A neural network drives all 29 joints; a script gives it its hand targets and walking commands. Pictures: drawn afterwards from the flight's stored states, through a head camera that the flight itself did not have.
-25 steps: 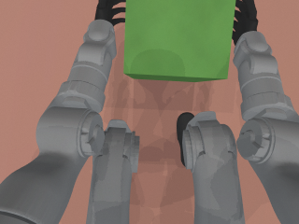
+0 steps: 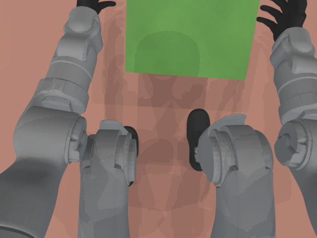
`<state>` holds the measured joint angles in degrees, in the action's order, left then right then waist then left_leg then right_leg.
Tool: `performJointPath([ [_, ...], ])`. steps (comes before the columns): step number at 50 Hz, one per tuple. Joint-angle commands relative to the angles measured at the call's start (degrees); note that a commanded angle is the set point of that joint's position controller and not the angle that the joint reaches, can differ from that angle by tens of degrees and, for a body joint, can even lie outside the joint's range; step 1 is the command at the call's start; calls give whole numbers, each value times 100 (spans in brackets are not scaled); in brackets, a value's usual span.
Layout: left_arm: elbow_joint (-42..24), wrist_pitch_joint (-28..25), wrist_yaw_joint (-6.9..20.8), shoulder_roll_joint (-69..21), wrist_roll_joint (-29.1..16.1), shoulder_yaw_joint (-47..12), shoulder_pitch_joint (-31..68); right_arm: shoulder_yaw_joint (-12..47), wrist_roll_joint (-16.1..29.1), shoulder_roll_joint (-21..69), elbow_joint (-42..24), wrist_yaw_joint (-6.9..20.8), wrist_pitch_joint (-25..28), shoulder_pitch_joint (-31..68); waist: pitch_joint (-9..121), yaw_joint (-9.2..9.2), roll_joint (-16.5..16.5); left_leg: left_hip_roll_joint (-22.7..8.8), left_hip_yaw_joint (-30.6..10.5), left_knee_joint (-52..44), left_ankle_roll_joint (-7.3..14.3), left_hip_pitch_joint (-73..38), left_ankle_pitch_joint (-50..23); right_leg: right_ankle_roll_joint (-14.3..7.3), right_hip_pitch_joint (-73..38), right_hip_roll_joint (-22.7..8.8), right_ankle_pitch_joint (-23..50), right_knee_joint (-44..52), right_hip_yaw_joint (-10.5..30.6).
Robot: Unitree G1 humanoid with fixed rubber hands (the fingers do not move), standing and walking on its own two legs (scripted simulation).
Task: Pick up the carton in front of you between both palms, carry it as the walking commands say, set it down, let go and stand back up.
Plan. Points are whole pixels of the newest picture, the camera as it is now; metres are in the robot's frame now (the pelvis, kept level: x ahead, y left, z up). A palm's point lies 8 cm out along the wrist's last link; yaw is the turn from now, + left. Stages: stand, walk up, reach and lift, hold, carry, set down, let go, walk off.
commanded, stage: set down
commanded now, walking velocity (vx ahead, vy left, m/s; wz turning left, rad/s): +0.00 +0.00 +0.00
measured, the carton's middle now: (182, 27) +0.50 -0.07 -0.25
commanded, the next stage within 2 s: let go in 1.08 s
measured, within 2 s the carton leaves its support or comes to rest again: neither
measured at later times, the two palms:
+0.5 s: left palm out of the picture +0.55 +0.10 -0.03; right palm out of the picture +0.49 -0.27 -0.03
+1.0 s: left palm out of the picture +0.55 +0.11 +0.12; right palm out of the picture +0.48 -0.28 +0.12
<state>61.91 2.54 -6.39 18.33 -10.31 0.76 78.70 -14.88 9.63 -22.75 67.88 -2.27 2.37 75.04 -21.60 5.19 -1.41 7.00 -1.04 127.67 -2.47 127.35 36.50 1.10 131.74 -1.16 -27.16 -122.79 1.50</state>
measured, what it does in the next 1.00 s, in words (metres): rises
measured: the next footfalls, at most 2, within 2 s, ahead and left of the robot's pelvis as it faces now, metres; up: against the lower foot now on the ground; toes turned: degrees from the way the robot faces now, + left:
none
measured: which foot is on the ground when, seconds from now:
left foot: down 0.00-1.00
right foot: down 0.00-1.00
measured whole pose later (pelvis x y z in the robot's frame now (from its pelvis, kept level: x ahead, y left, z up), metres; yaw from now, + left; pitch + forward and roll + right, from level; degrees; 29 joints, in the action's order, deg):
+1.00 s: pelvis +0.04 -0.01 +0.22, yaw -2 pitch +46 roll +2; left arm 46.5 8.6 -3.9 11.7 0.3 12.3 58.0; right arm -19.2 1.9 -14.5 45.1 0.7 -6.9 53.6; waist 7.0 4.1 -1.6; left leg 3.6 -2.3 81.4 -1.7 99.0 28.4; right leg 0.5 103.4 1.6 -20.7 -78.2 2.4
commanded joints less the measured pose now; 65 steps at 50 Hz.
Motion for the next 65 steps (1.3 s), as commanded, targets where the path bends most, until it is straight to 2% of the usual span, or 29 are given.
performJointPath([
  [1,-1318,-78,-124,564,-93,45,1315,256,374,-822,-1225,-104,45,1115,7849,291,-210,-240,386,-1182,-83,-2499,-1661,77,-4914,43,2471,633,-220],
  [4,-1767,48,-218,599,48,147,981,227,381,-837,-1640,-200,-132,638,8840,259,-213,-179,535,-1287,-72,-2883,-1565,71,-5725,139,2589,785,-272],
  [8,-2280,352,-280,478,256,452,755,153,174,-747,-2392,-254,-478,510,8923,234,-43,-107,648,-1775,18,-2827,-1002,33,-5988,276,2065,1276,-417],
  [12,-1723,558,-177,180,443,712,507,12,-97,-355,-2108,-203,-725,393,7301,237,117,-123,568,-2312,98,-2111,-163,28,-4980,307,959,1819,-507],
  [14,-1415,518,-103,121,548,841,385,-34,-221,-145,-1939,-171,-703,273,6848,158,139,-137,522,-2474,102,-1930,-166,48,-4615,291,817,1990,-475],
  [18,-1111,359,-32,20,723,953,176,-147,-363,23,-1901,-75,-604,68,7006,59,80,-133,505,-2694,61,-2151,-765,102,-4498,327,1350,2126,-449],
  [21,-1194,298,-55,-5,822,1036,-10,-238,-469,-14,-2008,-32,-565,-155,7489,93,35,-100,510,-2923,20,-2512,-1162,136,-4774,366,1783,2302,-483],
  [24,-1551,328,-88,16,827,1014,-144,-314,-525,-146,-2304,-28,-597,-377,8152,176,12,-55,520,-3169,-2,-2965,-1415,151,-5247,394,2115,2548,-530],
  [27,-2225,430,-93,22,747,895,-114,-343,-503,-273,-2797,-9,-697,-497,8816,244,-71,-15,543,-3429,-20,-3515,-1587,139,-5703,431,2331,2835,-585],
  [31,-2680,665,-50,19,688,827,-174,-301,-391,-296,-3245,74,-924,-563,9039,219,-162,-9,571,-3841,-25,-4059,-1621,113,-6025,483,2321,3290,-645],
  [37,-2437,741,71,-47,842,987,-495,-294,-408,-47,-3035,217,-1035,-772,8357,68,-126,-52,517,-4572,-19,-4188,-1466,135,-6190,473,2037,4041,-585],
  [43,-2078,554,211,-170,1031,1175,-849,-470,-708,91,-2803,278,-868,-1047,8011,76,12,-87,426,-5218,-22,-4370,-1755,163,-6620,470,2363,4659,-492],
  [53,-2223,403,339,-211,1149,1210,-1236,-540,-889,234,-2952,346,-722,-1443,8019,47,10,-149,294,-6353,-24,-5428,-2255,129,-7764,444,2834,5761,-376],
  [56,-2208,364,361,-318,1270,1249,-1635,-509,-987,321,-2889,395,-671,-1844,7893,26,-43,-176,251,-6642,-40,-5748,-2417,107,-8010,415,2930,6064,-339],
  [60,-2485,364,276,-527,1543,1280,-2674,-369,-1201,307,-3167,532,-651,-2727,8198,-53,-63,-194,218,-7019,-69,-6545,-2923,45,-8747,421,3349,6395,-299],
  [65,-3267,332,158,-707,1669,1126,-4021,4,-1354,235,-3785,714,-662,-3916,7724,-73,234,-199,256,-7678,-61,-7009,-2932,-27,-9963,396,3548,6922,-183],
])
